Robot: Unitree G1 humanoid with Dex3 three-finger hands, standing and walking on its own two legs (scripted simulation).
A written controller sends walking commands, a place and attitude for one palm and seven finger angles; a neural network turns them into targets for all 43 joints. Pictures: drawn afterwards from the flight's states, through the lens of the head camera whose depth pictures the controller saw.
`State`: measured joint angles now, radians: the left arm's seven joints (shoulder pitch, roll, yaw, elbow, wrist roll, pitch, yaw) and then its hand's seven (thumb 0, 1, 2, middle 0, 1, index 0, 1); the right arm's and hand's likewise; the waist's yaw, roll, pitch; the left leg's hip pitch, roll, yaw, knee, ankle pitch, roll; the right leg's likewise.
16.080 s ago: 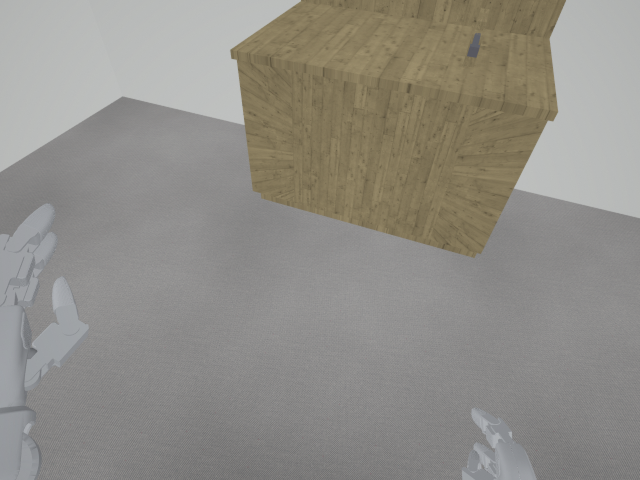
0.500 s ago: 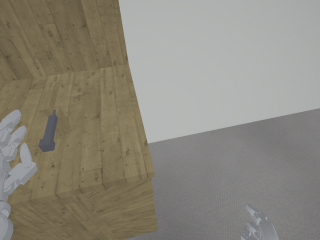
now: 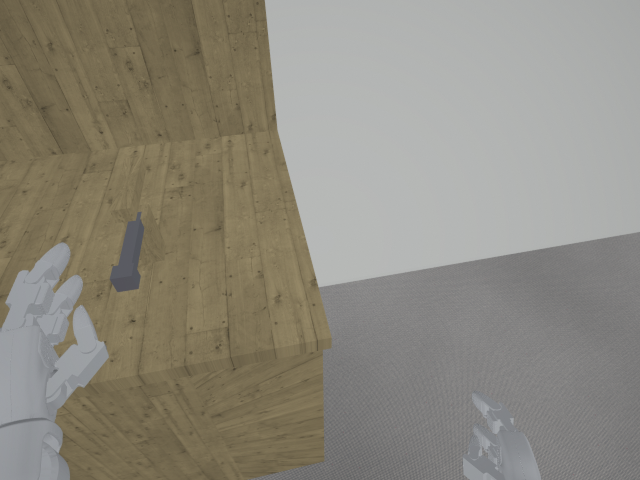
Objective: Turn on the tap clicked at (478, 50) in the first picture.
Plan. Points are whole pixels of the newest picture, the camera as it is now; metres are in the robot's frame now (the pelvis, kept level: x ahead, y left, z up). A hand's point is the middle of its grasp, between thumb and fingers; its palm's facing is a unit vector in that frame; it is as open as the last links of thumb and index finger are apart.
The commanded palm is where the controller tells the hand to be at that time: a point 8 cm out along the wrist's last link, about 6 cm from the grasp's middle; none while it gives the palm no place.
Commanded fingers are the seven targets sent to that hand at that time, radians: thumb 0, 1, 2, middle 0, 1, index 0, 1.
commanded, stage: turn the palm inward beside the body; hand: left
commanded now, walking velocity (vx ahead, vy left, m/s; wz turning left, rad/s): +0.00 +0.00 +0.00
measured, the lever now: (125, 277) +0.34 +0.32 +0.07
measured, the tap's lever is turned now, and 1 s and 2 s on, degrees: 0 0 0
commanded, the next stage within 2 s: reach beside the lever's end, fingers flat in 0.92 s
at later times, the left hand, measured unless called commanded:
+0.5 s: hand (108, 365) +0.18 +0.23 +0.14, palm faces +0.49 -0.86 -0.14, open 7.5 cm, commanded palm +0.13 +0.27 +0.15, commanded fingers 0.00 0.90 0.90 -0.20 -0.30 -0.20 -0.30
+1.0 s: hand (133, 352) +0.20 +0.21 +0.14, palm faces +0.49 -0.86 -0.13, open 7.5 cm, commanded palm +0.14 +0.26 +0.15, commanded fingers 0.00 0.90 0.90 -0.20 -0.30 -0.20 -0.30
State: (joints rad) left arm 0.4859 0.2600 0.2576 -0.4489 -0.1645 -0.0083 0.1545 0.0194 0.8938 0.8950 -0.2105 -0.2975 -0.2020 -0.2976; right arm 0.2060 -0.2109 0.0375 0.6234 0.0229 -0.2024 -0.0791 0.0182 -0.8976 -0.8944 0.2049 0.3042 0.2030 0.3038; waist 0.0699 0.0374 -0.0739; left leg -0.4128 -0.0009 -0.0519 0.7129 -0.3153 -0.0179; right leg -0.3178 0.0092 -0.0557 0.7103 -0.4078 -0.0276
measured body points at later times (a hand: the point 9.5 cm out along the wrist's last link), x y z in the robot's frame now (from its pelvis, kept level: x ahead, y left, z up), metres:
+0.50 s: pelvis +0.00 +0.00 +0.00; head -0.02 -0.02 +0.45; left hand +0.15 +0.28 +0.15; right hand +0.20 -0.21 -0.07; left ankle +0.04 +0.13 -0.72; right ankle -0.02 -0.10 -0.72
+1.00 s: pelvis +0.02 -0.02 +0.00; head +0.00 -0.04 +0.45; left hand +0.16 +0.26 +0.15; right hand +0.21 -0.23 -0.07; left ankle +0.04 +0.13 -0.72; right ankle -0.02 -0.10 -0.72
